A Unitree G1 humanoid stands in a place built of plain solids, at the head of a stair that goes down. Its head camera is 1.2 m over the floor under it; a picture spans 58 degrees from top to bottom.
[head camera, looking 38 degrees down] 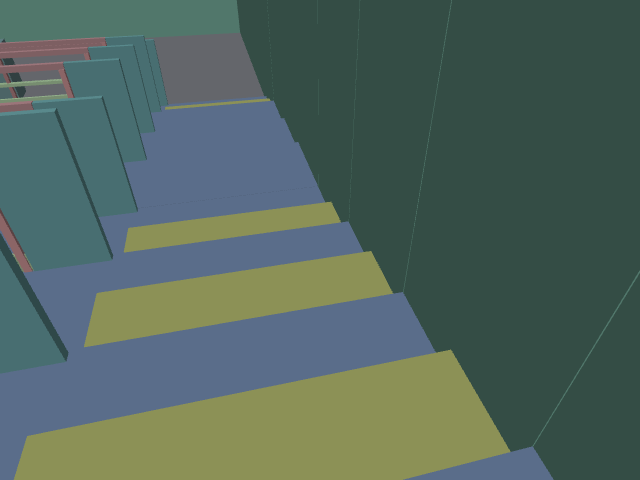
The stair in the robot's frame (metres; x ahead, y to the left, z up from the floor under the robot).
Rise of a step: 0.12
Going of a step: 0.44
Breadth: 1.46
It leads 13 degrees to the left of straight ahead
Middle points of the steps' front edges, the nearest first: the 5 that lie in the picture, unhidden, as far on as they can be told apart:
0.86 0.22 -0.12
1.29 0.32 -0.25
1.72 0.42 -0.35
2.15 0.52 -0.46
2.59 0.62 -0.58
